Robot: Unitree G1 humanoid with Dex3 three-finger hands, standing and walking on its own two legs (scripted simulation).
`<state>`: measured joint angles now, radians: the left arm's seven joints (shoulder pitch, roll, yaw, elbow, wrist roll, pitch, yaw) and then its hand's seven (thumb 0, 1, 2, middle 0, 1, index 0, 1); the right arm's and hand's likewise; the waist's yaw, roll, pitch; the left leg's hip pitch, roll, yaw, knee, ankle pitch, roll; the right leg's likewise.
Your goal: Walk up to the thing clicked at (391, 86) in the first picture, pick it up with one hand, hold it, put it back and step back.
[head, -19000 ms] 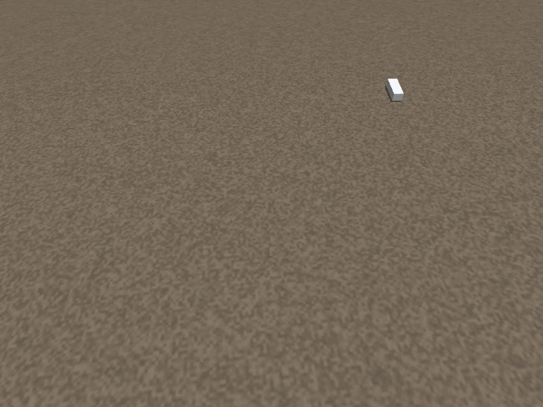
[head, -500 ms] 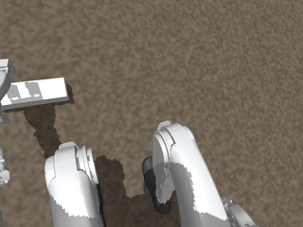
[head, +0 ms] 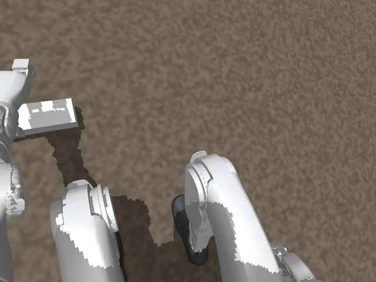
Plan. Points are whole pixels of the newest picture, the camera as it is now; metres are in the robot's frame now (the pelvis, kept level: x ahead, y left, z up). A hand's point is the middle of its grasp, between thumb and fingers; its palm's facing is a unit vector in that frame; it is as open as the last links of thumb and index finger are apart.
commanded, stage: approach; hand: left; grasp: from above
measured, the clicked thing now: (32, 118) +0.50 +0.28 -0.30
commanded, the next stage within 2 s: rest palm in 0.38 s
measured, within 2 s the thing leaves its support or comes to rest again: neither
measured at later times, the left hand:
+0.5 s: hand (0, 116) +0.47 +0.31 -0.19, palm faces -0.51 -0.07 -0.86, open 13.9 cm
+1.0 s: hand (31, 116) +0.48 +0.27 -0.24, palm faces -0.45 -0.05 -0.89, open 14.0 cm
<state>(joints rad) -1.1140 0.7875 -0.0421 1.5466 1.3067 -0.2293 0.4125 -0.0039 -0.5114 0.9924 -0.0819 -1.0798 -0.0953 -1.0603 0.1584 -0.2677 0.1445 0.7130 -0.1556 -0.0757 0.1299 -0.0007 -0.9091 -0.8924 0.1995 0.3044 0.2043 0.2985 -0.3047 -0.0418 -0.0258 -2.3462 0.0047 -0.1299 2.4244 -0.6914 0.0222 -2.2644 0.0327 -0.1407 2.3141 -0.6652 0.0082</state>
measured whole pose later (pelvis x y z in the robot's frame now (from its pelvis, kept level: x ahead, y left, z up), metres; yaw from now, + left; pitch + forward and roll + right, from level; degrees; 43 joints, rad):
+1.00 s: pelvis +0.00 +0.00 -0.02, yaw -3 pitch +31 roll -11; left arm -1.14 0.93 0.05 1.73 1.36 -0.23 0.58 0.00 -0.50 1.00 -0.08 -1.02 -0.09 -1.01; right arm 0.16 -0.31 0.26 0.65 -0.21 -0.15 0.17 0.00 -0.90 -0.89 0.20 0.30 0.20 0.30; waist -0.40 -0.10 0.10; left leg -2.37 0.02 -0.17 2.50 -0.70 0.02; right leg -2.29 0.05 -0.18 2.36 -0.64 0.01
